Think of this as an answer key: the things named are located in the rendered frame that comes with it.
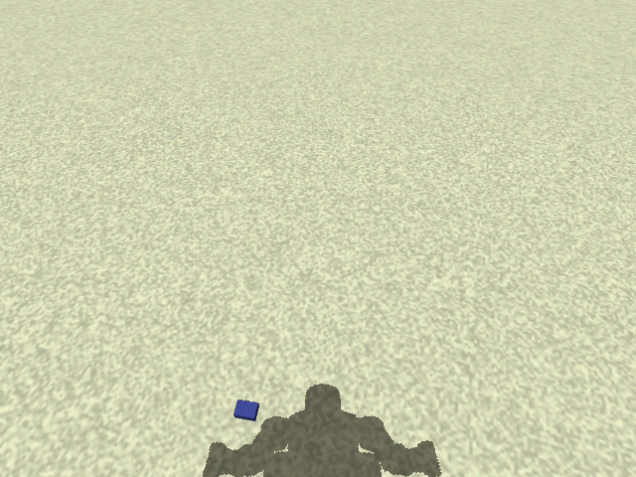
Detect small box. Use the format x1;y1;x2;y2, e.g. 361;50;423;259
234;399;259;421

